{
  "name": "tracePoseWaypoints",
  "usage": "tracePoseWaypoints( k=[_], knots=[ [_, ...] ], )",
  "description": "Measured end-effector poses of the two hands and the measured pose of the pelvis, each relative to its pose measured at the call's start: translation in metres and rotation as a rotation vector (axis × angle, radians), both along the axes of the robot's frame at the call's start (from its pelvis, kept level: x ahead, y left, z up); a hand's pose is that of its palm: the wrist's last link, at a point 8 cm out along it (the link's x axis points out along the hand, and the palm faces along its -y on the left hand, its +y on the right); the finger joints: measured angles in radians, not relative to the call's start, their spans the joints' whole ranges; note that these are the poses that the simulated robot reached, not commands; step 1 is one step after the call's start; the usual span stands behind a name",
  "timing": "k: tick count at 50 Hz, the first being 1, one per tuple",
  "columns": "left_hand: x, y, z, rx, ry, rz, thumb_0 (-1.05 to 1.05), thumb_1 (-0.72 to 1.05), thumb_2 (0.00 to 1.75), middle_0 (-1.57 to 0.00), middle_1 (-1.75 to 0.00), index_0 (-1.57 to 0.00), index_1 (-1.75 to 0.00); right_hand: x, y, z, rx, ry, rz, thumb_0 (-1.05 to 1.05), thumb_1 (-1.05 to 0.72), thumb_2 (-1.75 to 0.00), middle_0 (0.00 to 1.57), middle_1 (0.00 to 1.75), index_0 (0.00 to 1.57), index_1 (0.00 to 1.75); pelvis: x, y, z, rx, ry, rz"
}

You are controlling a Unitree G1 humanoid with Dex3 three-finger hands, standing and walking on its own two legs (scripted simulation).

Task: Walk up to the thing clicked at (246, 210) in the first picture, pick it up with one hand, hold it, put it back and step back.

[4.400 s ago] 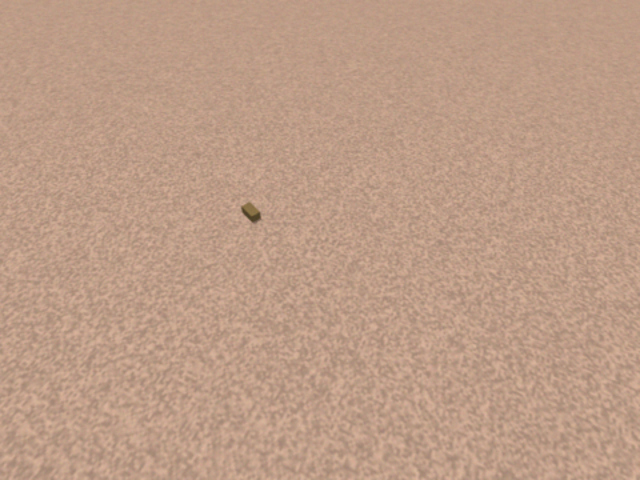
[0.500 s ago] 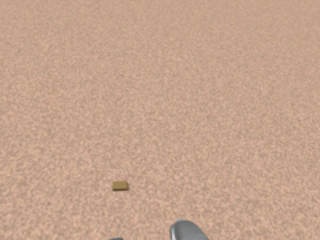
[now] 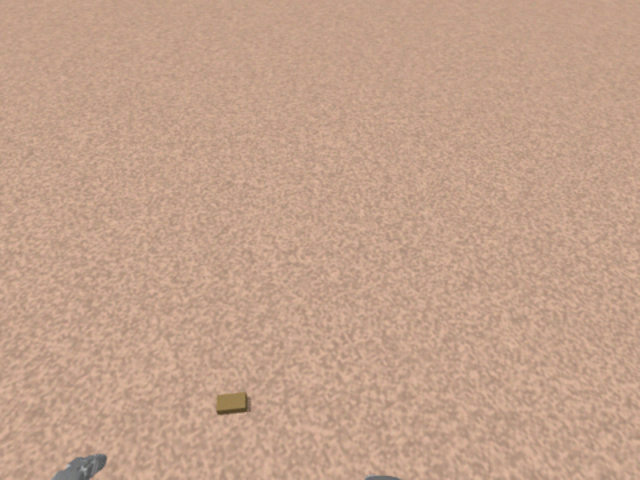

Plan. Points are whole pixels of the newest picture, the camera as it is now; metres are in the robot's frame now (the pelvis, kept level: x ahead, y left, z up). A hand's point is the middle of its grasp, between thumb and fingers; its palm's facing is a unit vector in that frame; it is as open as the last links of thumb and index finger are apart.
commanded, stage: walk up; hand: left
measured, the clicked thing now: (232, 403) +0.45 +0.23 -0.72
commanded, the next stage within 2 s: stand in 1.12 s
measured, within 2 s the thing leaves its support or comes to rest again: neither
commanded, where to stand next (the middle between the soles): +0.09 -0.03 m, yaw +4 degrees
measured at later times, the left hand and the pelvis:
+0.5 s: hand out of the picture +0.10 +0.24 -0.13, palm faces +0.05 -0.95 -0.31, open 7.4 cm; pelvis +0.00 -0.01 +0.03, yaw +2 degrees
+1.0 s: hand out of the picture +0.10 +0.26 -0.12, palm faces +0.08 -0.94 -0.33, open 7.4 cm; pelvis +0.01 +0.00 +0.03, yaw +4 degrees
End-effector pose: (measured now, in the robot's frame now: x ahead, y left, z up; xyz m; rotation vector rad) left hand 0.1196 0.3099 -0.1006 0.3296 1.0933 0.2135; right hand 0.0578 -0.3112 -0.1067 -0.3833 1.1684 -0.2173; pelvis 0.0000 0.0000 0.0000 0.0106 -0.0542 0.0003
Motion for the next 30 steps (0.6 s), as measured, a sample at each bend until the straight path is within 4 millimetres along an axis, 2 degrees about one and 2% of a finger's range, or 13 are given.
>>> tracePoseWaypoints(
  k=[6, 11, 15, 21, 30],
  knots=[
    [-0.034, -0.004, 0.005, 0.012, 0.089, 0.046, 0.0, 0.91, 0.9, -0.21, -0.3, -0.2, -0.3, 0.013, -0.006, 0.002, 0.029, 0.015, 0.005, 0.01, -0.9, -0.9, 0.21, 0.3, 0.2, 0.3, 0.001, -0.01, 0.009, 0.012, 0.01, 0.012],
    [-0.047, -0.013, 0.009, -0.005, 0.129, 0.067, 0.0, 0.91, 0.9, -0.21, -0.3, -0.2, -0.3, 0.02, -0.011, 0.006, 0.029, 0.034, 0.017, 0.01, -0.9, -0.9, 0.2, 0.3, 0.2, 0.3, 0.002, -0.013, 0.017, 0.011, 0.015, 0.022],
    [-0.047, -0.019, 0.009, -0.024, 0.127, 0.076, 0.0, 0.91, 0.9, -0.21, -0.3, -0.2, -0.3, 0.025, -0.012, 0.01, 0.024, 0.042, 0.025, 0.01, -0.9, -0.9, 0.2, 0.3, 0.2, 0.3, 0.002, -0.014, 0.021, 0.01, 0.015, 0.029],
    [-0.037, -0.024, 0.009, -0.053, 0.103, 0.078, 0.0, 0.91, 0.9, -0.21, -0.3, -0.2, -0.3, 0.03, -0.01, 0.017, 0.018, 0.041, 0.03, 0.01, -0.9, -0.9, 0.2, 0.3, 0.2, 0.3, 0.003, -0.012, 0.025, 0.002, 0.017, 0.034],
    [-0.023, -0.017, 0.012, -0.067, 0.083, 0.081, 0.0, 0.91, 0.9, -0.21, -0.3, -0.2, -0.3, 0.034, -0.001, 0.023, 0.017, 0.054, 0.034, 0.01, -0.9, -0.9, 0.2, 0.3, 0.2, 0.3, 0.008, -0.007, 0.029, -0.009, 0.027, 0.043]
  ],
)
